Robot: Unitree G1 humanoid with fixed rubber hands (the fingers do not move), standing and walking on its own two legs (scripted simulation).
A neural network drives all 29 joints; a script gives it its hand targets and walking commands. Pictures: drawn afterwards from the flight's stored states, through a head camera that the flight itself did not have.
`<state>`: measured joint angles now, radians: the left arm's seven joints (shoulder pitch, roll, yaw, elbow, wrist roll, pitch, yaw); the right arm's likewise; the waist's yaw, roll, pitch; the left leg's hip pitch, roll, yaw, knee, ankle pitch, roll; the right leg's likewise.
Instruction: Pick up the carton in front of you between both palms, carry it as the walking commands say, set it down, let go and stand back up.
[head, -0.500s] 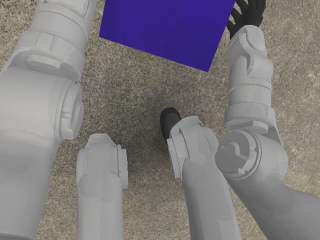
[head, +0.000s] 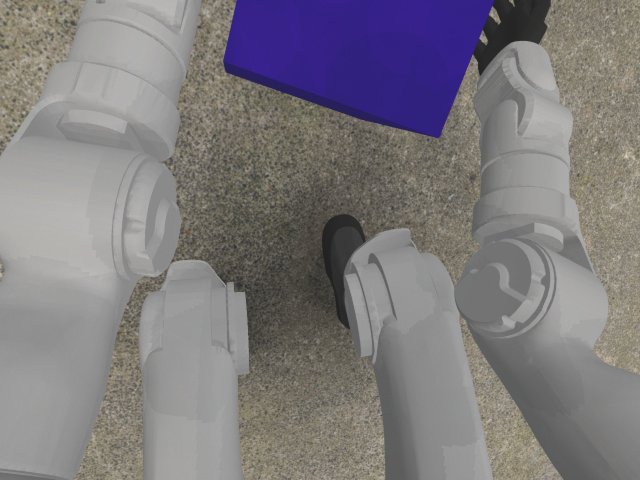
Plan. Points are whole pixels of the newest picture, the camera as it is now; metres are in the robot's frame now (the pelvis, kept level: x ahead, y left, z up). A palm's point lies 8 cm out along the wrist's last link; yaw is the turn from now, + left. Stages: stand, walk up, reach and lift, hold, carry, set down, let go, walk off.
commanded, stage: set down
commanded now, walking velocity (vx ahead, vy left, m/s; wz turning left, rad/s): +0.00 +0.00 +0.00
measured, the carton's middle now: (340, 8) +0.55 -0.09 -0.26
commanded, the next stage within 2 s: let go in 1.72 s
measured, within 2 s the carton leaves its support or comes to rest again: rests again in 0.12 s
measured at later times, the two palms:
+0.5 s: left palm out of the picture +0.59 +0.08 -0.20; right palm (487, 56) +0.49 -0.22 -0.18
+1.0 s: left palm out of the picture +0.62 +0.09 -0.10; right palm (555, 63) +0.47 -0.25 -0.11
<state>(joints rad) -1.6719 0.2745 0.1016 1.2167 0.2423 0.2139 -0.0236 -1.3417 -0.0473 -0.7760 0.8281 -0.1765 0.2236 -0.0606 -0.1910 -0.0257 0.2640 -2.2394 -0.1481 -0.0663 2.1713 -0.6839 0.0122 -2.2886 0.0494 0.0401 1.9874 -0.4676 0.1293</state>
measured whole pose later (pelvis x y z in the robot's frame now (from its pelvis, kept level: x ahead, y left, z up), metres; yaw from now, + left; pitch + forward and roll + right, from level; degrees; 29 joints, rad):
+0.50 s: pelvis +0.00 -0.01 -0.01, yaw +0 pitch +44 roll -8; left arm -1.64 0.37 -0.03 1.22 0.17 0.17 -0.05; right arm -1.37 -0.06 -0.73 1.02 -0.14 0.12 -0.07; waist -0.22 -0.04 0.27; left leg -2.28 -0.10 -0.06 2.21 -0.68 0.03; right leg -2.31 0.03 0.00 2.02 -0.48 0.11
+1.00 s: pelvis -0.01 -0.02 +0.03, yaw +1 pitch +40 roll -5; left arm -1.72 0.56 -0.18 1.21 -0.09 0.24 -0.05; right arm -1.25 -0.04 -0.40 0.73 0.15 0.17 -0.25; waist -0.24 0.01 0.30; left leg -2.14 -0.03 -0.04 2.07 -0.64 0.02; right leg -2.19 0.03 -0.01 1.91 -0.42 0.06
